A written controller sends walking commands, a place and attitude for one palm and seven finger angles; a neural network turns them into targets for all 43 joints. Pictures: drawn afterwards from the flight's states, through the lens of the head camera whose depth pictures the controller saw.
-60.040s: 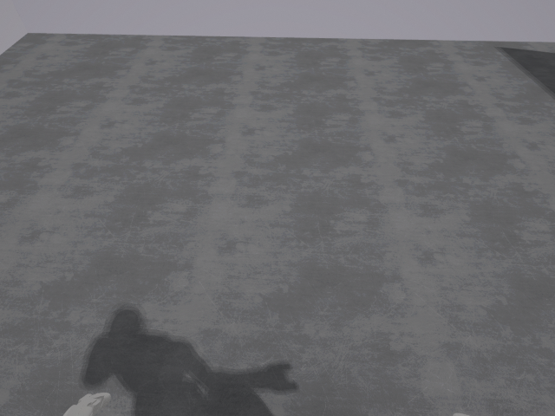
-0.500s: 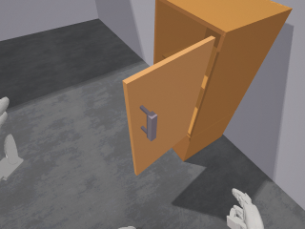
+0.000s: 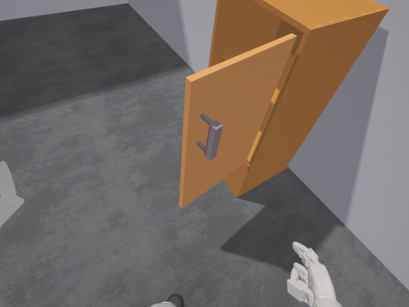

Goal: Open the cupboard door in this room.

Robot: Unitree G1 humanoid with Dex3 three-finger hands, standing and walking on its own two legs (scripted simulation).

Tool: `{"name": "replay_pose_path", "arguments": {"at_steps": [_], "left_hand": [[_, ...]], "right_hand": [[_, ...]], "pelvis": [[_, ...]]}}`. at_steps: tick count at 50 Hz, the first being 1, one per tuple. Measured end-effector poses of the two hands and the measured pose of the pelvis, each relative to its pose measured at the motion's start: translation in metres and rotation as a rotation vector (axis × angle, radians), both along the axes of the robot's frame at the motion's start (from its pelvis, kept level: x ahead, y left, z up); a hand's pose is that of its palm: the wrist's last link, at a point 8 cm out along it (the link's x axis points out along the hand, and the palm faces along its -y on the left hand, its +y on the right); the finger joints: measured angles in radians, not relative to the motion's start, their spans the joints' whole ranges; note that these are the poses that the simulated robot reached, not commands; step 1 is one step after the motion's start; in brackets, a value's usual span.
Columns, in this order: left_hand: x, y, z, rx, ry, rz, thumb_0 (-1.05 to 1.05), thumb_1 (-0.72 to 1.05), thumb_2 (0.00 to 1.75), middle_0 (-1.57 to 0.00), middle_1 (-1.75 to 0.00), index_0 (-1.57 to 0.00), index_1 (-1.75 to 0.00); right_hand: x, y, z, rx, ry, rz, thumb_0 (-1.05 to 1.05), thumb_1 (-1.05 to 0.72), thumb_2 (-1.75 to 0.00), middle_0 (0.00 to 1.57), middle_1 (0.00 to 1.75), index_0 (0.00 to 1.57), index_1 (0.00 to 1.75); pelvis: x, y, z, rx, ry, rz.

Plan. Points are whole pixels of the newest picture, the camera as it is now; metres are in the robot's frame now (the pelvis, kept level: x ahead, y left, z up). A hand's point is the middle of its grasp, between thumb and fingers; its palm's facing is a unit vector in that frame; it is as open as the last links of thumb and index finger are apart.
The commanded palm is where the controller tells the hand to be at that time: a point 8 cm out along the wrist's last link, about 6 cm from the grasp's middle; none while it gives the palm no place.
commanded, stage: stop stepping back and stand still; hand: left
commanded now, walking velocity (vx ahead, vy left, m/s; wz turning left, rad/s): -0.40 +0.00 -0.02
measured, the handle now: (207, 136) +0.51 +0.04 -0.01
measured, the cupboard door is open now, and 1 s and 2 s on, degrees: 98 98 98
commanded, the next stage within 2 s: let the arm hang, fingers relaxed in 1.06 s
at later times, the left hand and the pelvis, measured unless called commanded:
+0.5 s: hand (24, 259) +0.14 +0.24 +0.16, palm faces +0.42 -0.82 -0.39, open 7.5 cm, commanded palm +0.07 +0.27 +0.18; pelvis -0.09 -0.02 -0.02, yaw -5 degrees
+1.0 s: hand out of the picture +0.07 +0.21 +0.16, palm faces +0.30 -0.82 -0.48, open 7.5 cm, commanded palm +0.02 +0.27 +0.18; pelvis -0.14 -0.02 -0.01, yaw -4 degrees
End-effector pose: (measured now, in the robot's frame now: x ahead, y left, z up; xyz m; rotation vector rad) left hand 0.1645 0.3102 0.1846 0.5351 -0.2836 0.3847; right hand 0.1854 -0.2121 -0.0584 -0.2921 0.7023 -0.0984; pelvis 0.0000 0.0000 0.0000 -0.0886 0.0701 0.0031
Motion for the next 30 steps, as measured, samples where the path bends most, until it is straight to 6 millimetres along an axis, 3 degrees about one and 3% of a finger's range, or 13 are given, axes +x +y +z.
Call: {"name": "replay_pose_path", "arguments": {"at_steps": [6,12,17,20,23,26,30], "left_hand": [[-0.017,-0.025,-0.002,-0.018,0.008,-0.098,0.01,0.89,0.90,-0.21,-0.30,-0.20,-0.30],[-0.051,-0.053,-0.003,0.087,0.026,-0.184,0.01,0.89,0.90,-0.21,-0.30,-0.21,-0.30],[-0.076,-0.052,0.006,0.104,-0.011,-0.153,0.01,0.88,0.90,-0.21,-0.30,-0.21,-0.30],[-0.073,-0.038,0.001,0.054,-0.062,-0.073,0.01,0.88,0.90,-0.22,-0.30,-0.21,-0.30],[-0.064,-0.029,-0.010,-0.024,-0.054,-0.013,0.01,0.88,0.90,-0.21,-0.30,-0.21,-0.30],[-0.063,-0.039,-0.015,-0.039,-0.014,-0.033,0.01,0.89,0.90,-0.21,-0.30,-0.20,-0.30],[-0.084,-0.064,-0.016,-0.017,0.045,-0.127,0.02,0.89,0.90,-0.21,-0.30,-0.20,-0.30]], "right_hand": [[-0.033,-0.010,-0.003,-0.001,0.001,0.000,0.01,-0.90,-0.90,0.21,0.30,0.21,0.31],[-0.086,-0.036,-0.028,0.023,0.005,-0.053,0.01,-0.90,-0.90,0.21,0.30,0.21,0.31],[-0.145,-0.059,-0.040,0.021,0.078,-0.181,0.01,-0.90,-0.90,0.21,0.30,0.21,0.31],[-0.169,-0.070,-0.047,-0.002,0.103,-0.235,0.01,-0.90,-0.90,0.21,0.30,0.21,0.30],[-0.185,-0.076,-0.050,-0.007,0.095,-0.256,0.01,-0.90,-0.90,0.20,0.30,0.21,0.30],[-0.197,-0.075,-0.047,0.017,0.067,-0.261,0.01,-0.90,-0.90,0.20,0.30,0.20,0.30],[-0.209,-0.073,-0.042,0.044,0.079,-0.254,0.01,-0.90,-0.90,0.20,0.30,0.21,0.30]], "pelvis": [[-0.035,-0.009,-0.001,0.008,0.051,-0.033],[-0.081,-0.021,-0.021,0.048,0.003,-0.070],[-0.068,-0.023,-0.023,0.072,-0.051,-0.096],[-0.068,-0.021,-0.024,0.101,-0.080,-0.088],[-0.081,-0.019,-0.023,0.097,-0.103,-0.088],[-0.099,-0.023,-0.021,0.104,-0.105,-0.088],[-0.110,-0.027,-0.015,0.091,-0.091,-0.075]]}}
